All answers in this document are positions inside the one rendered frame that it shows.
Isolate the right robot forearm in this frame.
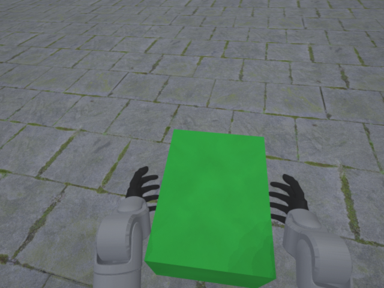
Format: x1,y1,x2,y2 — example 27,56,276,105
283,209,353,288

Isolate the left robot hand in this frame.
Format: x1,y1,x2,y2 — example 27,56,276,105
125,166,160,212

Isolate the left robot forearm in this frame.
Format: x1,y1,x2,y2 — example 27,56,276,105
93,196,151,288

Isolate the carton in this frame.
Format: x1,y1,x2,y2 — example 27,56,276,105
144,129,276,288

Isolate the right robot hand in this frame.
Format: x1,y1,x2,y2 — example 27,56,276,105
269,174,309,224

